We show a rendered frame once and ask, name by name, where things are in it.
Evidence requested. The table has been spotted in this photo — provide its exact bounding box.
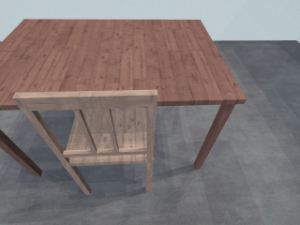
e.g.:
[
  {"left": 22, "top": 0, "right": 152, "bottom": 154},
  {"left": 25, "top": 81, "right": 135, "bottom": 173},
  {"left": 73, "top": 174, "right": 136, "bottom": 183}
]
[{"left": 0, "top": 19, "right": 247, "bottom": 177}]

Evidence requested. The chair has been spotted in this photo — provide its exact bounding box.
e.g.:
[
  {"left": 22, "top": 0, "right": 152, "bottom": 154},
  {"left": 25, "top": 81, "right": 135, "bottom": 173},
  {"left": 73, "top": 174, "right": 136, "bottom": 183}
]
[{"left": 12, "top": 89, "right": 158, "bottom": 195}]

